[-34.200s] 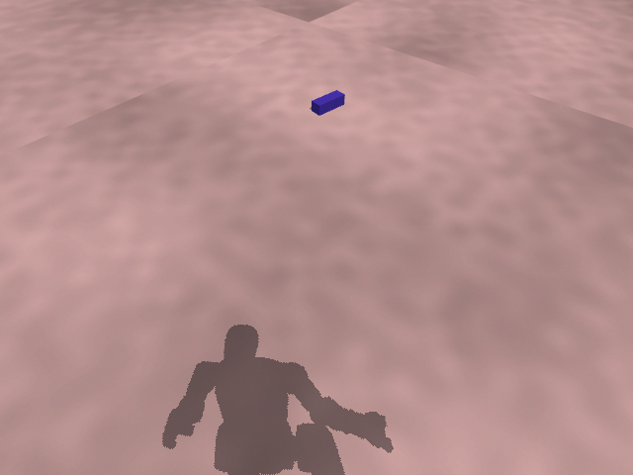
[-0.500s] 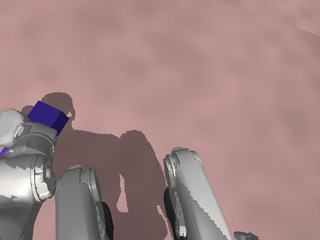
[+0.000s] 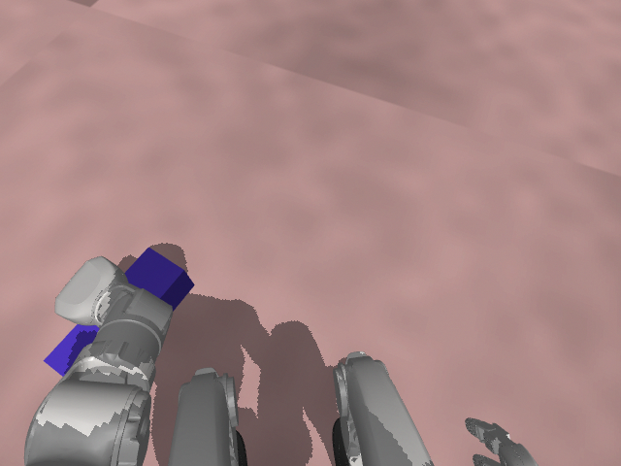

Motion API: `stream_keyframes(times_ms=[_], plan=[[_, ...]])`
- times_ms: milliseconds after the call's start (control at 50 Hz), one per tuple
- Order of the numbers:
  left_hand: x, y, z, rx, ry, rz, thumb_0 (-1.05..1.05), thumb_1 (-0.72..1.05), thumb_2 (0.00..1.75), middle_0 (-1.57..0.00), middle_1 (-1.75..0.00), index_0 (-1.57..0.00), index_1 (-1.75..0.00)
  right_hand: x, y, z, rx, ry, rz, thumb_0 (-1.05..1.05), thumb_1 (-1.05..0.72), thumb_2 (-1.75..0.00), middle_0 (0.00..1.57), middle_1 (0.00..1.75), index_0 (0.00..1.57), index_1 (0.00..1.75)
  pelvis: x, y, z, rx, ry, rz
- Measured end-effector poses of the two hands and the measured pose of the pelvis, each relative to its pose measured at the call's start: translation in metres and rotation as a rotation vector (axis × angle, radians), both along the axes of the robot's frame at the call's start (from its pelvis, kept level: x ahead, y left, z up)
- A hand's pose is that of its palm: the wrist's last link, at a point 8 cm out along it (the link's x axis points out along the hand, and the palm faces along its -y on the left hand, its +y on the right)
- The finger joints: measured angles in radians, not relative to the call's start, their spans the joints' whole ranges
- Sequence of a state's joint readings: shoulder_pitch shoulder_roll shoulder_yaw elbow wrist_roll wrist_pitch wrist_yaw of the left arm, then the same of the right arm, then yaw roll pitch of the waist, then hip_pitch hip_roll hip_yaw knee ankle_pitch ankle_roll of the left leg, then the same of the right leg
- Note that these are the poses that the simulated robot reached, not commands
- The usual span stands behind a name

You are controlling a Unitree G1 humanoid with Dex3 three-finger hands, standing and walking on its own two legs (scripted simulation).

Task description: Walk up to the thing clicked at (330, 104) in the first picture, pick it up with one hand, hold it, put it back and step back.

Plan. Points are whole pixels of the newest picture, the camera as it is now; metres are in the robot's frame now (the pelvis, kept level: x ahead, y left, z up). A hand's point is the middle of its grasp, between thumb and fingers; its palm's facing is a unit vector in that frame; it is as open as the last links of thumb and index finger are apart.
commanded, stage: lift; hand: left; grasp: from above
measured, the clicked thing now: (126, 319) +0.38 +0.25 -0.15
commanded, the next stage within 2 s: hold in 0.76 s
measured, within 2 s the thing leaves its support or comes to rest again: neither
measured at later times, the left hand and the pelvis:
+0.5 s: hand (67, 264) +0.37 +0.23 +0.06, palm faces -0.20 -0.41 -0.89, open 9.8 cm; pelvis +0.05 -0.01 +0.15, yaw +2 degrees
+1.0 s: hand (19, 244) +0.36 +0.23 +0.13, palm faces -0.22 -0.41 -0.88, open 9.8 cm; pelvis +0.07 +0.00 +0.20, yaw +3 degrees
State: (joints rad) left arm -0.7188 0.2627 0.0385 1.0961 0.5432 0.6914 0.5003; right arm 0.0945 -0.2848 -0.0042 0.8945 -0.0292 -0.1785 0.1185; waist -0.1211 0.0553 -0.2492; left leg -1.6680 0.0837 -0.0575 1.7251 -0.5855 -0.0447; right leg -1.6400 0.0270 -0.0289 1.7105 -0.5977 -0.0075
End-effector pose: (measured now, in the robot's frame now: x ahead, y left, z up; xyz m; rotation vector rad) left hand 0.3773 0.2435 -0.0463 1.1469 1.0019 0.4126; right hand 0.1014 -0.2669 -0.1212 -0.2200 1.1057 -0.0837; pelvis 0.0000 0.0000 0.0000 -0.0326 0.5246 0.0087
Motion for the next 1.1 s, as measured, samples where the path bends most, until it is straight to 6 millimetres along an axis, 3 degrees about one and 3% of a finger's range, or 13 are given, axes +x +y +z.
stream_keyframes(times_ms=[240,500,760,1100], plan=[[-0.023,-0.003,0.1,0.019,0.063,0.055,0.0,0.0,0.45,-0.77,-0.38,-0.83,-0.37,0.034,0.011,0.097,0.02,-0.063,-0.027,0.01,-0.9,-0.9,0.2,0.3,0.2,0.3,0.029,-0.006,0.096,0.009,-0.131,0.022],[-0.004,-0.008,0.166,0.009,0.038,0.098,0.0,0.02,0.45,-0.73,-0.43,-0.78,-0.42,0.034,0.003,0.15,0.012,-0.012,-0.03,0.01,-0.9,-0.9,0.2,0.3,0.2,0.3,0.051,-0.008,0.15,0.018,-0.212,0.035],[-0.008,-0.007,0.209,0.002,0.061,0.097,0.0,0.04,0.44,-0.7,-0.46,-0.75,-0.46,0.042,0.013,0.186,0.035,-0.023,-0.022,0.01,-0.9,-0.9,0.2,0.3,0.2,0.3,0.064,-0.002,0.188,0.03,-0.284,0.033],[-0.011,-0.003,0.238,0.005,0.051,0.084,-0.01,0.04,0.45,-0.69,-0.48,-0.73,-0.49,0.079,0.026,0.212,0.054,-0.119,0.033,0.01,-0.9,-0.9,0.2,0.3,0.2,0.3,0.073,0.003,0.207,0.04,-0.358,0.033]])
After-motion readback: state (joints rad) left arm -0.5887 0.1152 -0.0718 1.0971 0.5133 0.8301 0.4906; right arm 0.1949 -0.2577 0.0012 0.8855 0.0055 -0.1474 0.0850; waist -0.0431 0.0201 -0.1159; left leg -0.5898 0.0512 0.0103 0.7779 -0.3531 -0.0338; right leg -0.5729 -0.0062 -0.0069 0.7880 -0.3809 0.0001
